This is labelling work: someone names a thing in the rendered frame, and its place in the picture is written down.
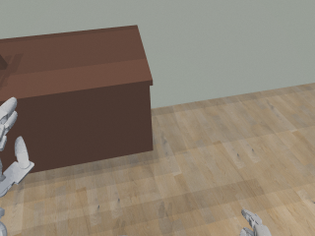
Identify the robot left hand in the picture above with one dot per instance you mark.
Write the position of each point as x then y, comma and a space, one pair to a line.
17, 171

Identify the counter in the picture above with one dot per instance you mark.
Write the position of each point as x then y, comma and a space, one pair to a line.
82, 96

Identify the robot right hand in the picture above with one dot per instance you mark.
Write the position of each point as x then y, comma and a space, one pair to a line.
255, 222

